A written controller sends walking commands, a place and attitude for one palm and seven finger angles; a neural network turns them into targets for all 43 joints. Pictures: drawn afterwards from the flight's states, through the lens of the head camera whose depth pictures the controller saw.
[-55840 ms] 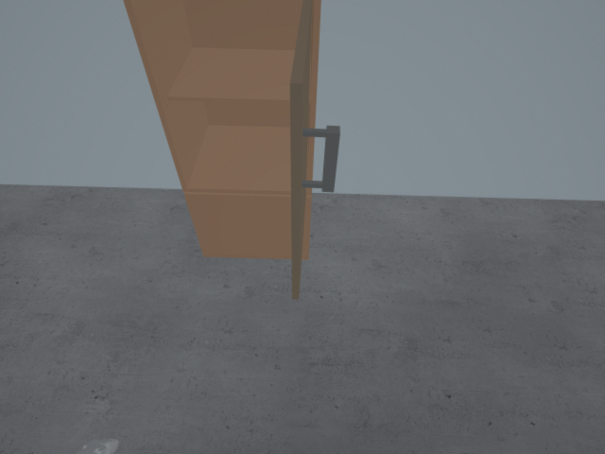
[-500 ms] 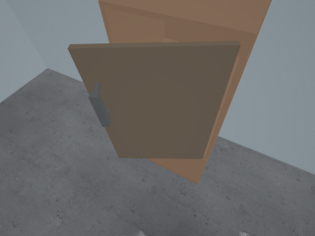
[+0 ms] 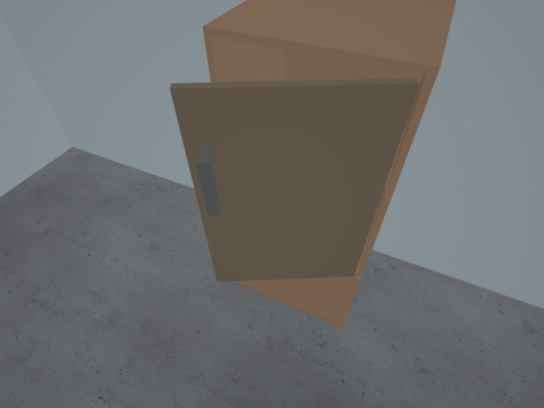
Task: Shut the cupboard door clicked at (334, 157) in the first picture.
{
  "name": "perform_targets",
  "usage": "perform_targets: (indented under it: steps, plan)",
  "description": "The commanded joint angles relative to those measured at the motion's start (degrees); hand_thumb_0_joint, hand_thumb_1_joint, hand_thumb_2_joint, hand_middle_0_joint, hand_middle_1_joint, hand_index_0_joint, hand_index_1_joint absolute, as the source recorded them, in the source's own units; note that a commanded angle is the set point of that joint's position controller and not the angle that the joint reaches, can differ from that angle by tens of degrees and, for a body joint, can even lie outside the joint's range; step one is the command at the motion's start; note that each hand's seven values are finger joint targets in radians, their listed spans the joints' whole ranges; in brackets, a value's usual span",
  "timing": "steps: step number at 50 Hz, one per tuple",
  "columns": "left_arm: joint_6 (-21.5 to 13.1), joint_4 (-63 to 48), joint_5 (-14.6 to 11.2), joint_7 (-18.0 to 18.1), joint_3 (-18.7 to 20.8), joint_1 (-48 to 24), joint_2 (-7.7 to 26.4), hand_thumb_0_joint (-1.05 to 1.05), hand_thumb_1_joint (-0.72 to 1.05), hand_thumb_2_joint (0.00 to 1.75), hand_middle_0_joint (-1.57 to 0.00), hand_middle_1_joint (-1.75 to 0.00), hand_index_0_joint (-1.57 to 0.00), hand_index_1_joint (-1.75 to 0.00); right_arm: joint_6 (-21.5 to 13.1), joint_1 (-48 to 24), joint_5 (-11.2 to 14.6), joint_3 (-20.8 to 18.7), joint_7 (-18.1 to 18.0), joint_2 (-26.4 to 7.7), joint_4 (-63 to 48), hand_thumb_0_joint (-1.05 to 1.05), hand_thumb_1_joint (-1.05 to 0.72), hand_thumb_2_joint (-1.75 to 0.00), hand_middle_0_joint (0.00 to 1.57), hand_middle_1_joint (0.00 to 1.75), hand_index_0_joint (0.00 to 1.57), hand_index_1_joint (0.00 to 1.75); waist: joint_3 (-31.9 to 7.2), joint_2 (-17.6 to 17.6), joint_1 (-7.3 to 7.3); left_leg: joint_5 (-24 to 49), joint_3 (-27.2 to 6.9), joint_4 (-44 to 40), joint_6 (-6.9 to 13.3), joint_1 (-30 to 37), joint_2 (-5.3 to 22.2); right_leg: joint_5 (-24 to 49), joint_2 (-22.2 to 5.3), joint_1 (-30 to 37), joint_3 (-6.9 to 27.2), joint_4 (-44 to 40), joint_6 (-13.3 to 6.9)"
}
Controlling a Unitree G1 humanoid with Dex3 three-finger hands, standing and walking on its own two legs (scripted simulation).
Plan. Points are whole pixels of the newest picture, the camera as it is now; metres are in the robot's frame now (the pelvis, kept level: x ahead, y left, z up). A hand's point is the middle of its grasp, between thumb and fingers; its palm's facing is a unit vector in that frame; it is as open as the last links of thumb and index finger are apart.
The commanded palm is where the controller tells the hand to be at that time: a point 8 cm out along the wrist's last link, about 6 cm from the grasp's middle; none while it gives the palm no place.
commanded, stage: come to a stop and stand still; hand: left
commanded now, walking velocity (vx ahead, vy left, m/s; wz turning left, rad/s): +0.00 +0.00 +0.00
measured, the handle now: (210, 179) +0.49 +0.15 +0.06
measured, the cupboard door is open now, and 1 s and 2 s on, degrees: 27 27 27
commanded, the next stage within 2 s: look again from close up in 0.24 s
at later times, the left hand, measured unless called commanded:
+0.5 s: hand out of the picture +0.00 +0.17 -0.17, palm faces +0.01 -0.98 -0.19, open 7.4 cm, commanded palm none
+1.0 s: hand (170, 400) +0.16 +0.17 -0.10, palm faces +0.24 -0.94 -0.23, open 7.3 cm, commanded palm +0.13 +0.21 -0.06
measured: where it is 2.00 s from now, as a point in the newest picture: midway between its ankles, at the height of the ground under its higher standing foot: outside the picture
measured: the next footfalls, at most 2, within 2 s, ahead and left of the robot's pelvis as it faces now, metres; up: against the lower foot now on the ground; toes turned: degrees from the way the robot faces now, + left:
none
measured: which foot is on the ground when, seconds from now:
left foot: down 0.00-1.00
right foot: down 0.00-1.00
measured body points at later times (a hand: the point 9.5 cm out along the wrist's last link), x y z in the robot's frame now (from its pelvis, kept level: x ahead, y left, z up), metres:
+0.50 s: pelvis +0.02 +0.00 +0.00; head +0.03 -0.01 +0.45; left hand +0.00 +0.22 -0.15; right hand +0.04 -0.23 -0.15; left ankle +0.01 +0.08 -0.73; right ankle +0.04 -0.17 -0.73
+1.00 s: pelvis +0.03 -0.03 +0.00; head +0.05 -0.04 +0.45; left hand +0.14 +0.22 -0.08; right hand +0.10 -0.27 -0.14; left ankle +0.01 +0.08 -0.73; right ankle +0.04 -0.16 -0.73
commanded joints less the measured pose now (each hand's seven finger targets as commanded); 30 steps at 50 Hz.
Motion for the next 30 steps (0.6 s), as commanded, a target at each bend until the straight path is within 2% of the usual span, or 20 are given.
perform_targets:
  steps: [1,3,8,12,21,25,28,30]
  plan:
    - [-1.1,-2.2,0.1,0.0,1.4,2.8,5.5,0.00,0.90,0.90,-0.20,-0.30,-0.20,-0.30,-1.4,-0.9,0.0,-1.7,-0.1,-8.5,-3.6,0.00,-0.90,-0.90,0.20,0.30,0.20,0.30,4.3,0.2,0.81,-16.0,-12.9,-17.8,0.2,-9.3,9.2,-4.7,1.3,1.2,-1.1,-2.2,-2.0]
    - [-1.2,-1.7,0.1,0.0,1.3,3.3,5.4,0.00,0.90,0.90,-0.20,-0.30,-0.20,-0.30,-1.4,-0.8,0.0,-1.6,-0.1,-8.2,-2.9,0.00,-0.90,-0.90,0.20,0.30,0.20,0.30,4.1,1.2,0.92,-15.1,-12.8,-17.6,0.3,-8.6,8.8,-4.0,1.2,1.0,-0.6,-2.7,-2.2]
    - [-1.7,-0.1,0.0,0.0,1.1,3.7,5.2,0.00,0.90,0.90,-0.20,-0.30,-0.20,-0.30,-1.6,0.4,0.2,-1.4,-0.2,-7.8,-0.7,0.00,-0.90,-0.90,0.20,0.30,0.20,0.30,4.0,-0.3,0.46,-13.6,-13.0,-17.5,0.2,-6.7,8.7,-3.5,1.1,0.2,1.5,-4.1,-2.5]
    - [-2.3,1.6,-0.2,0.0,0.8,4.3,4.7,0.00,0.90,0.90,-0.20,-0.30,-0.20,-0.30,-1.9,1.2,0.4,-1.3,-0.3,-7.4,1.1,0.00,-0.90,-0.90,0.20,0.30,0.20,0.30,3.1,-1.0,0.11,-9.8,-11.5,-15.9,-0.2,-4.0,8.0,-2.1,0.2,-0.3,3.5,-5.6,-2.7]
    - [-3.0,4.5,-0.4,0.3,0.6,4.7,4.1,0.00,0.90,0.90,-0.20,-0.30,-0.20,-0.30,-2.8,1.5,0.8,-1.0,-0.9,-6.1,3.9,0.00,-0.90,-0.90,0.20,0.30,0.20,0.30,0.7,-2.1,-0.40,5.0,-8.0,-11.5,-0.6,1.7,7.5,6.9,-1.0,1.1,4.2,-5.8,-2.0]
    - [-3.0,4.8,-0.4,0.4,0.7,4.1,4.1,0.00,0.90,0.90,-0.20,-0.30,-0.20,-0.30,-2.9,1.1,0.8,-1.0,-1.1,-5.7,4.4,0.00,-0.90,-0.90,0.20,0.30,0.20,0.30,0.8,-2.3,-0.44,8.2,-7.3,-10.3,-0.9,2.4,7.4,9.2,-1.2,1.5,4.3,-5.7,-1.9]
    - [-3.0,5.0,-0.4,0.4,0.8,3.7,4.2,0.00,0.90,0.90,-0.20,-0.30,-0.20,-0.30,-2.9,0.7,0.8,-1.0,-1.2,-5.4,5.0,0.00,-0.90,-0.90,0.20,0.30,0.20,0.30,1.0,-0.8,-0.27,9.7,-7.0,-9.8,-1.0,2.8,7.4,10.0,-1.2,1.9,4.0,-5.6,-1.9]
    - [-2.9,4.8,-0.4,0.4,0.9,3.0,4.3,0.00,0.90,0.90,-0.20,-0.30,-0.20,-0.30,-2.8,0.4,0.7,-1.0,-1.2,-5.4,5.0,0.00,-0.90,-0.90,0.20,0.30,0.20,0.30,1.2,-1.5,-0.43,9.4,-7.0,-9.7,-1.2,2.6,7.4,10.0,-1.2,1.8,4.3,-5.7,-1.9]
